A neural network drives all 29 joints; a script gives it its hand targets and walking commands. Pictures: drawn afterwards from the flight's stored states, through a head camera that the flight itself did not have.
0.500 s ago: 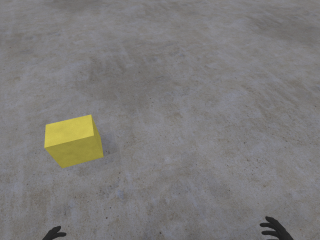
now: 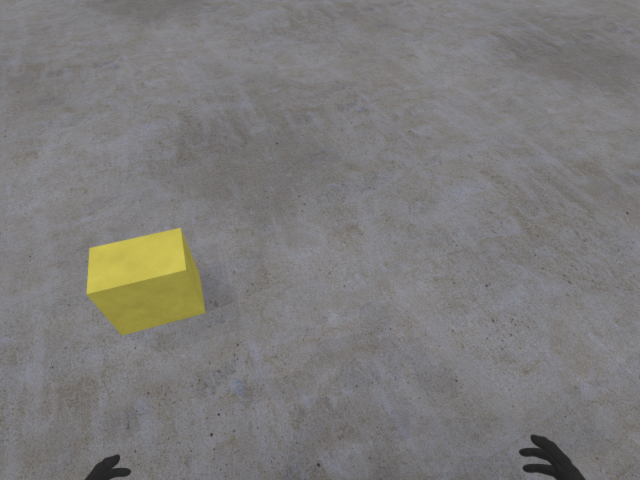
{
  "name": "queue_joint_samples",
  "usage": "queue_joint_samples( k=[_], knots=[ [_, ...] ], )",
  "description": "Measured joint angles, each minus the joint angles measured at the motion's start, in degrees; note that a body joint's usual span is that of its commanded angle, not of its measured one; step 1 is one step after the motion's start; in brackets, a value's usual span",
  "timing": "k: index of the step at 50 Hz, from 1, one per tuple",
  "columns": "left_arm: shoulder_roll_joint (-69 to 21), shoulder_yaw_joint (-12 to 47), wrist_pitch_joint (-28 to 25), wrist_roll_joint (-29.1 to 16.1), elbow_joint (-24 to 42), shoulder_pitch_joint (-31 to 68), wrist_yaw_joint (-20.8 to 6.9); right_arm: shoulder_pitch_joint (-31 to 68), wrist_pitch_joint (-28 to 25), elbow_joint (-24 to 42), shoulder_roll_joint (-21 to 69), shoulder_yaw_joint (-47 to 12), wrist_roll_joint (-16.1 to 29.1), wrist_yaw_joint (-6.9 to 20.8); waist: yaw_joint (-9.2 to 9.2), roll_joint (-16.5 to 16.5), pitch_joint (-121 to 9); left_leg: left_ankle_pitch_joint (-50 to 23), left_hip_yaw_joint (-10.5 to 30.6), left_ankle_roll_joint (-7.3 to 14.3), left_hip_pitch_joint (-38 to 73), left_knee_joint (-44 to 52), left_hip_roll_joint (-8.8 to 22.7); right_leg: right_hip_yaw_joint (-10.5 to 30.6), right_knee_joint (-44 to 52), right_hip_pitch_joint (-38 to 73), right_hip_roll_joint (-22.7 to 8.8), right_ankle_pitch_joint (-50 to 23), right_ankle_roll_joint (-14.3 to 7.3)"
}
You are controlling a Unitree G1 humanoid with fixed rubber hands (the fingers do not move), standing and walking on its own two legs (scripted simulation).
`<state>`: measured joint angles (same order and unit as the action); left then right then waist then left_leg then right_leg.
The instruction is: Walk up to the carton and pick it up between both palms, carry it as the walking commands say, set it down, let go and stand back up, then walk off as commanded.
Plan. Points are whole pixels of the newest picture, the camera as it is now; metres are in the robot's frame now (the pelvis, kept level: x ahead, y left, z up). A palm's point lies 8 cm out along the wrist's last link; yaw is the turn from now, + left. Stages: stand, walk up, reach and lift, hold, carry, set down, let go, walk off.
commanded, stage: walk up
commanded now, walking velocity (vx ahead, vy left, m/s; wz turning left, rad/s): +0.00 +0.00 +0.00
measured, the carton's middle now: (150, 282) +0.82 +0.58 -0.65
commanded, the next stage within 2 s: none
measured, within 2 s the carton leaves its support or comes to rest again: neither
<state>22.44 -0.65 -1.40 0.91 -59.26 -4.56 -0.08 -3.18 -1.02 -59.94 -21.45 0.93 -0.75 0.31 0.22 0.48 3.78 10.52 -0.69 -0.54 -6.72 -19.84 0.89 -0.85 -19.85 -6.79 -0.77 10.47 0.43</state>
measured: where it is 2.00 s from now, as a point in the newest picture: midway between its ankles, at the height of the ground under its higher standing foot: (135, 448)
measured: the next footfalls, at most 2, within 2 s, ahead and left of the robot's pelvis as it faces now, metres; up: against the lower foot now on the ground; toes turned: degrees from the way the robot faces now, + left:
left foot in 0.48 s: +0.01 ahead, +0.31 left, +0.00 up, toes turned +13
right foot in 0.72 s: +0.01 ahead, +0.14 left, +0.00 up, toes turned +0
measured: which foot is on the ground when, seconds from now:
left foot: down 0.00-0.12, up 0.14-0.46, down 0.48-0.72, up 0.74-1.00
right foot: down 0.00-0.46, up 0.48-0.70, down 0.72-1.00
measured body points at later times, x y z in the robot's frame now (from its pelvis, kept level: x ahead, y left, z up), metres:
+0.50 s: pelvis -0.02 +0.14 -0.03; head +0.03 +0.14 +0.41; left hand -0.04 +0.48 -0.15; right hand +0.14 -0.13 -0.16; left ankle -0.03 +0.30 -0.76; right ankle +0.00 -0.11 -0.74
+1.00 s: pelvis -0.04 +0.26 +0.01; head +0.00 +0.23 +0.45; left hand -0.11 +0.56 -0.10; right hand +0.10 +0.02 -0.15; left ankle -0.05 +0.46 -0.66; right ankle -0.03 +0.14 -0.75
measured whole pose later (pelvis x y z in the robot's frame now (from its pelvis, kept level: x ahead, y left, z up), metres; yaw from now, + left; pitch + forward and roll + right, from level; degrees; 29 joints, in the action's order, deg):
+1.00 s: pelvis -0.04 +0.26 +0.01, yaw +10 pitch +0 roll +4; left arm 16.2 -4.9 0.7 1.2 -59.0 -17.3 2.8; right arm -6.7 6.0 -55.1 -17.9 4.1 -2.8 5.3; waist 2.0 -1.1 4.1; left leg 15.8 -0.9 -5.6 -30.7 -58.2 3.4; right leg -7.8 -22.3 -9.4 -9.9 12.7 1.9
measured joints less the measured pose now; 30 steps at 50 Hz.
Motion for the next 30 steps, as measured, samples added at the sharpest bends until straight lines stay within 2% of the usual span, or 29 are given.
queue_joint_samples(
  k=[5,6,7,10,12,14,17,22,23,24,25,26,27,28,30],
  knots=[
    [-0.07,0.06,-0.12,0.07,0.06,-0.04,-0.07,-0.17,0.20,0.42,0.13,0.05,-0.31,-0.18,0.01,0.11,0.08,0.10,-0.05,0.01,0.20,0.01,-0.07,0.05,-0.19,0.09,-0.09,0.17,0.05],
    [-0.23,-0.50,0.12,0.14,0.29,-0.38,-0.02,-0.75,0.55,0.80,0.23,0.47,-1.02,0.07,0.02,0.24,-0.63,1.96,-0.05,0.20,-0.96,-1.43,-0.15,-0.34,-0.93,-0.75,-0.41,0.81,0.17],
    [-0.50,-1.14,0.64,0.42,0.91,-0.91,0.68,-1.47,1.75,1.65,0.15,1.37,-1.70,0.88,-0.11,0.34,-1.20,3.35,0.31,-0.49,-3.51,-6.09,-0.67,-1.06,-1.55,-1.63,-1.11,0.10,0.25],
    [-1.85,-2.19,1.98,-0.03,3.04,-3.66,3.33,-2.11,5.80,5.32,-1.46,3.95,-2.51,3.01,-0.33,-0.67,-0.39,13.08,-0.66,-3.94,-15.03,-30.44,-2.00,-2.21,-3.46,-3.70,-3.55,1.42,1.26],
    [-2.26,-3.07,3.09,-0.35,3.22,-5.44,4.10,-2.67,6.93,7.94,-2.57,4.80,-2.62,3.86,0.11,-1.23,0.74,13.68,-1.14,-5.20,-20.85,-41.71,-2.06,-2.48,-4.04,-4.41,-5.75,1.59,2.43],
    [-2.18,-4.00,3.82,-0.31,2.83,-6.99,4.26,-3.16,7.80,9.57,-3.08,5.13,-2.63,4.61,0.61,-1.59,1.46,11.63,-0.68,-5.65,-23.96,-46.44,-1.13,-2.78,-4.57,-4.88,-7.83,1.63,3.74],
    [-1.89,-5.01,4.36,0.06,2.67,-8.92,3.99,-3.47,8.73,11.07,-2.65,4.76,-2.32,5.28,1.01,-2.03,1.73,10.63,0.50,-6.02,-24.16,-42.64,1.16,-3.48,-5.37,-5.37,-10.61,1.87,5.77],
    [-1.21,-6.21,5.00,0.68,3.54,-9.91,3.35,-3.02,8.54,12.51,0.10,2.70,-1.44,6.19,1.36,-0.80,1.13,9.63,-0.02,-5.52,-17.44,-22.50,3.64,-3.60,-8.14,-7.74,-15.78,2.75,9.87],
    [-1.01,-6.25,5.03,0.90,3.75,-9.84,3.29,-3.35,8.05,12.53,0.46,2.40,-1.51,6.05,1.44,-0.63,0.68,8.79,-0.22,-4.89,-14.93,-17.81,3.65,-3.15,-10.48,-9.16,-16.68,3.84,9.77],
    [-0.82,-6.11,5.11,1.15,3.95,-9.56,3.21,-3.86,7.31,12.31,0.74,2.44,-1.79,5.73,1.36,-0.95,0.17,4.83,0.14,-3.99,-13.31,-13.90,3.82,-2.13,-15.08,-11.49,-16.68,8.02,8.14],
    [-0.29,-6.07,5.44,1.34,3.91,-8.36,3.31,-4.03,6.71,11.45,1.95,2.49,-2.11,5.32,1.44,-0.07,0.63,4.71,-0.16,-3.85,-13.87,-15.00,3.15,0.27,-22.37,-14.51,-16.00,14.34,6.48],
    [0.10,-6.17,5.77,1.42,3.96,-6.97,3.49,-4.20,6.46,10.56,3.41,2.44,-2.33,4.98,1.42,0.86,1.26,8.24,-0.66,-4.05,-14.36,-16.55,2.70,1.97,-30.70,-17.56,-14.47,19.48,5.29],
    [0.43,-6.30,5.96,1.32,3.98,-5.51,3.71,-4.27,6.35,9.69,5.15,2.13,-2.50,4.61,1.39,2.30,2.19,8.85,-1.18,-3.46,-14.72,-17.89,1.81,3.18,-38.51,-20.16,-12.73,21.70,4.51],
    [0.39,-6.29,5.94,1.20,4.06,-4.43,3.86,-4.37,6.37,9.12,6.57,1.64,-2.64,4.20,1.18,3.17,2.88,8.19,-1.59,-2.64,-14.55,-18.05,1.24,3.15,-44.64,-22.05,-10.59,22.19,4.15],
    [-0.75,-5.81,5.75,0.80,4.17,-3.14,3.79,-4.38,6.51,8.32,8.21,0.98,-3.03,3.33,-0.22,3.11,3.35,5.55,-2.42,-1.03,-13.96,-16.76,0.88,0.06,-50.07,-23.58,-6.80,21.62,4.46]
  ],
)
